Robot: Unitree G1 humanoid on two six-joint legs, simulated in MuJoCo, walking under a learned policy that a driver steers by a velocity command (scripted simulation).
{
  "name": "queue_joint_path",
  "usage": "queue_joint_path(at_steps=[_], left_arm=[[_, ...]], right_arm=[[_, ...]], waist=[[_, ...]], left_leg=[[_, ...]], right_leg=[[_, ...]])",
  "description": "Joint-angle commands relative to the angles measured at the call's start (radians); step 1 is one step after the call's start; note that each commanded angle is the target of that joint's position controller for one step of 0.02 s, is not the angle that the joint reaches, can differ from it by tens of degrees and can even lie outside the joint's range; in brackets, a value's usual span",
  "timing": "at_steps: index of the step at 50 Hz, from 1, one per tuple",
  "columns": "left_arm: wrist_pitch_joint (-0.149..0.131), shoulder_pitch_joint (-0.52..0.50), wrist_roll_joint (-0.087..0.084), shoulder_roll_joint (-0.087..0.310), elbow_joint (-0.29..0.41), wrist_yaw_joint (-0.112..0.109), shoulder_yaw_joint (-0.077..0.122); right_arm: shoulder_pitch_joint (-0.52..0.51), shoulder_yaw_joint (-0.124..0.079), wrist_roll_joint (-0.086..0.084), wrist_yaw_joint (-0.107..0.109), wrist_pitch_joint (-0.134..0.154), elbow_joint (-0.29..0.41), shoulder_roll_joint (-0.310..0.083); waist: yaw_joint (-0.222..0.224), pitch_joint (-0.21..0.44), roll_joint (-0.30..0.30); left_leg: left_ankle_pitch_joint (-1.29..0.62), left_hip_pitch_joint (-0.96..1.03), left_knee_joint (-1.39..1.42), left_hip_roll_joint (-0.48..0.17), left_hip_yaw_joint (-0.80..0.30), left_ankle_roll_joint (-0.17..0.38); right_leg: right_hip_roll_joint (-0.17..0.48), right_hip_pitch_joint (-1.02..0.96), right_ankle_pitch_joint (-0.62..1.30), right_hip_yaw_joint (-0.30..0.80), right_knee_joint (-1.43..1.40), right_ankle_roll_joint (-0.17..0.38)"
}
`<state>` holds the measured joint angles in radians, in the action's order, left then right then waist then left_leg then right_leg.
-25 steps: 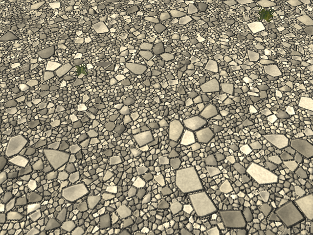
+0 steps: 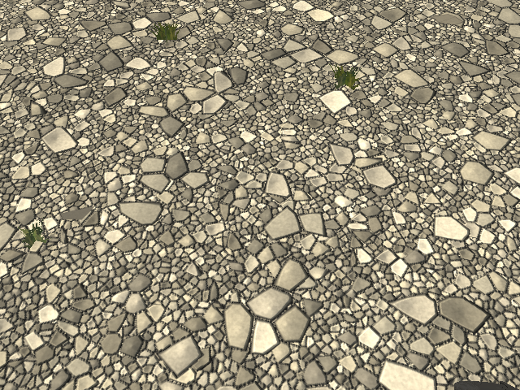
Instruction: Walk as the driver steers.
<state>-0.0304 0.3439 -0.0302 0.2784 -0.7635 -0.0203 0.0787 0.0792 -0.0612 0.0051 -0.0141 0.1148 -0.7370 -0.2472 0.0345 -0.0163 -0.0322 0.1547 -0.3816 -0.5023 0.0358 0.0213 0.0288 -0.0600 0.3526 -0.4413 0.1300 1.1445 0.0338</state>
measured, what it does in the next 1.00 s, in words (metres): walks ahead, turning right: right foot, then left foot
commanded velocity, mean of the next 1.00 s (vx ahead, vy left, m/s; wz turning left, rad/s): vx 0.50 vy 0.00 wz -0.52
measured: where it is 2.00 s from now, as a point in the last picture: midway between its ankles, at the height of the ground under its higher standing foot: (416, 236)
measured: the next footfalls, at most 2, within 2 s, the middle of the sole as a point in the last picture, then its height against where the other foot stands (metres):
right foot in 0.42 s outside the picture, level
left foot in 0.92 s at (319, 311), level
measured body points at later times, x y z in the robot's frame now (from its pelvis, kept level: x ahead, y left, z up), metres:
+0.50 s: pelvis +0.25 -0.08 -0.01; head +0.29 -0.10 +0.44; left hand +0.52 +0.11 -0.09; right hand +0.22 -0.37 -0.14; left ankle +0.13 +0.11 -0.65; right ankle +0.31 -0.17 -0.73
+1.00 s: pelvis +0.54 -0.14 -0.01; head +0.57 -0.15 +0.44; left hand +0.73 +0.08 -0.13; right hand +0.58 -0.46 -0.09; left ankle +0.66 -0.10 -0.73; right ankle +0.35 -0.19 -0.66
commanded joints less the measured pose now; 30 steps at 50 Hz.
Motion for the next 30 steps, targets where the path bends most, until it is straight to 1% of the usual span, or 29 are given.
queue_joint_path(at_steps=[1, 2, 3, 4, 7, 9, 11, 14, 16, 17, 18, 19, 20, 21, 22, 23, 24, 25, 26, 27, 28, 29, 30], left_arm=[[-0.01, -0.059, 0.01, 0.116, 0.111, 0.004, 0.034], [-0.005, -0.05, 0.003, 0.094, 0.113, 0.009, 0.031], [0.0, -0.05, 0.0, 0.074, 0.117, 0.011, 0.028], [0.005, -0.063, 0.0, 0.063, 0.128, 0.012, 0.025], [0.008, -0.115, 0.005, 0.057, 0.155, 0.016, 0.02], [0.004, -0.151, 0.004, 0.053, 0.162, 0.027, 0.015], [-0.003, -0.215, 0.005, 0.043, 0.176, 0.04, 0.008], [-0.005, -0.312, 0.005, 0.032, 0.212, 0.059, -0.001], [-0.003, -0.349, 0.003, 0.04, 0.236, 0.069, -0.001], [-0.002, -0.352, 0.004, 0.049, 0.245, 0.074, 0.003], [0.0, -0.337, 0.007, 0.065, 0.249, 0.076, 0.01], [0.004, -0.297, 0.01, 0.086, 0.245, 0.076, 0.022], [0.008, -0.196, 0.01, 0.119, 0.223, 0.074, 0.042], [0.012, -0.018, 0.008, 0.173, 0.173, 0.062, 0.074], [0.022, 0.115, 0.003, 0.261, 0.143, 0.04, 0.1], [0.003, 0.058, 0.0, 0.333, 0.171, 0.045, 0.095], [-0.01, 0.087, 0.006, 0.236, 0.178, 0.052, 0.07], [-0.023, 0.047, 0.011, 0.197, 0.167, 0.053, 0.056], [-0.028, -0.017, 0.008, 0.173, 0.172, 0.052, 0.046], [-0.028, -0.08, 0.014, 0.15, 0.183, 0.049, 0.037], [-0.029, -0.112, 0.025, 0.132, 0.196, 0.044, 0.029], [-0.032, -0.124, 0.025, 0.133, 0.197, 0.04, 0.028], [-0.035, -0.121, 0.022, 0.138, 0.191, 0.035, 0.029]], right_arm=[[0.09, -0.024, 0.01, 0.008, -0.007, 0.017, -0.093], [0.087, -0.024, 0.009, 0.008, -0.004, 0.009, -0.091], [0.091, -0.026, 0.003, 0.007, 0.0, 0.0, -0.094], [0.097, -0.031, 0.0, 0.007, 0.005, -0.009, -0.108], [0.114, -0.043, 0.0, 0.011, 0.007, -0.031, -0.146], [0.114, -0.045, -0.001, 0.013, 0.0, -0.039, -0.158], [0.13, -0.047, -0.004, 0.016, -0.007, -0.049, -0.173], [0.185, -0.052, -0.014, 0.019, -0.021, -0.07, -0.201], [0.208, -0.057, -0.023, 0.019, -0.033, -0.082, -0.219], [0.209, -0.06, -0.028, 0.019, -0.04, -0.085, -0.231], [0.203, -0.065, -0.033, 0.022, -0.046, -0.083, -0.247], [0.2, -0.07, -0.039, 0.026, -0.052, -0.081, -0.265], [0.191, -0.073, -0.043, 0.03, -0.06, -0.078, -0.275], [0.182, -0.064, -0.043, 0.035, -0.064, -0.073, -0.257], [0.213, -0.035, -0.001, 0.033, -0.058, -0.051, -0.178], [0.267, 0.001, 0.015, 0.019, -0.025, 0.012, -0.082], [0.135, -0.019, -0.028, 0.005, 0.008, 0.023, -0.183], [0.075, -0.022, -0.05, -0.001, 0.024, 0.048, -0.2], [0.078, -0.018, -0.032, 0.006, 0.029, 0.036, -0.187], [0.086, -0.024, -0.007, 0.012, 0.026, 0.027, -0.191], [0.107, -0.028, -0.003, 0.01, 0.014, 0.024, -0.194], [0.117, -0.029, 0.0, 0.01, 0.003, 0.025, -0.186], [0.118, -0.026, 0.005, 0.01, -0.007, 0.025, -0.171]], waist=[[-0.059, 0.032, 0.116], [-0.05, 0.026, 0.135], [-0.046, 0.023, 0.139], [-0.045, 0.015, 0.133], [-0.048, 0.006, 0.102], [-0.058, 0.0, 0.098], [-0.083, -0.018, 0.092], [-0.12, -0.052, 0.083], [-0.123, -0.069, 0.087], [-0.113, -0.068, 0.094], [-0.092, -0.05, 0.109], [-0.061, -0.013, 0.131], [0.002, 0.045, 0.135], [0.096, 0.134, 0.106], [0.119, 0.228, -0.068], [0.005, 0.346, -0.243], [0.093, 0.354, -0.106], [0.081, 0.214, -0.081], [0.032, 0.144, 0.007], [-0.009, 0.098, 0.015], [-0.039, 0.085, -0.004], [-0.053, 0.08, -0.01], [-0.059, 0.074, -0.006]], left_leg=[[0.068, 0.326, 0.27, -0.31, -0.355, 0.141], [0.035, 0.29, 0.296, -0.29, -0.296, 0.138], [0.002, 0.274, 0.315, -0.284, -0.251, 0.144], [-0.033, 0.265, 0.333, -0.289, -0.217, 0.153], [-0.14, 0.289, 0.358, -0.3, -0.121, 0.166], [-0.195, 0.301, 0.36, -0.28, -0.039, 0.151], [-0.219, 0.309, 0.357, -0.267, 0.029, 0.135], [-0.222, 0.366, 0.348, -0.289, 0.08, 0.124], [-0.272, 0.426, 0.323, -0.312, 0.102, 0.113], [-0.357, 0.451, 0.293, -0.32, 0.117, 0.105], [-0.519, 0.469, 0.238, -0.322, 0.139, 0.095], [-0.703, 0.482, 0.154, -0.321, 0.157, 0.086], [-0.835, 0.47, 0.004, -0.308, 0.181, 0.072], [-0.803, 0.359, -0.219, -0.271, 0.208, 0.04], [-0.279, 0.062, -0.551, -0.215, 0.206, -0.006], [0.463, -0.324, -0.836, -0.01, 0.036, -0.048], [0.411, -0.433, -0.9, -0.047, -0.11, -0.033], [0.309, -0.482, -0.854, -0.086, -0.096, -0.014], [0.228, -0.421, -0.768, -0.128, -0.098, -0.014], [0.182, -0.349, -0.687, -0.153, -0.098, -0.025], [0.152, -0.289, -0.655, -0.167, -0.104, -0.034], [0.136, -0.262, -0.622, -0.166, -0.098, -0.049], [0.122, -0.25, -0.587, -0.161, -0.087, -0.065]], right_leg=[[0.145, 0.362, 0.109, 0.015, 0.078, -0.01], [0.158, 0.334, 0.123, 0.0, 0.054, -0.01], [0.165, 0.331, 0.133, -0.012, 0.039, -0.012], [0.173, 0.344, 0.155, -0.015, 0.017, -0.016], [0.185, 0.392, 0.268, -0.015, -0.093, -0.033], [0.182, 0.377, 0.372, -0.036, -0.203, -0.033], [0.173, 0.344, 0.457, -0.073, -0.318, -0.027], [0.159, 0.332, 0.473, -0.122, -0.434, -0.012], [0.148, 0.334, 0.417, -0.146, -0.483, 0.007], [0.134, 0.315, 0.37, -0.163, -0.502, 0.023], [0.106, 0.266, 0.315, -0.19, -0.515, 0.043], [0.069, 0.191, 0.259, -0.22, -0.518, 0.065], [0.025, 0.055, 0.241, -0.245, -0.546, 0.094], [-0.011, -0.208, 0.311, -0.238, -0.612, 0.134], [0.169, -0.526, 0.35, 0.041, -0.605, 0.201], [0.378, -0.762, 0.112, 0.628, -0.755, 0.391], [0.383, -0.756, 0.055, 0.647, -0.844, 0.361], [0.353, -0.643, 0.14, 0.501, -0.853, 0.319], [0.307, -0.492, 0.247, 0.387, -0.853, 0.284], [0.271, -0.364, 0.352, 0.306, -0.865, 0.264], [0.247, -0.286, 0.414, 0.268, -0.888, 0.258], [0.237, -0.24, 0.459, 0.253, -0.906, 0.264], [0.228, -0.2, 0.508, 0.225, -0.913, 0.269]])
Velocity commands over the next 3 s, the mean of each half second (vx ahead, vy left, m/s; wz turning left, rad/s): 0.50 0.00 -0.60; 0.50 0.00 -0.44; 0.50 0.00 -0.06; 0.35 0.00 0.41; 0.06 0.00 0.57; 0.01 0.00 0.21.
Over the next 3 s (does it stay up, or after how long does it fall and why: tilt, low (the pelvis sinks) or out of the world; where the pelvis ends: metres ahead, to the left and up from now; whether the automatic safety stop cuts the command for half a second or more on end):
stays up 1.05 -0.44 0.01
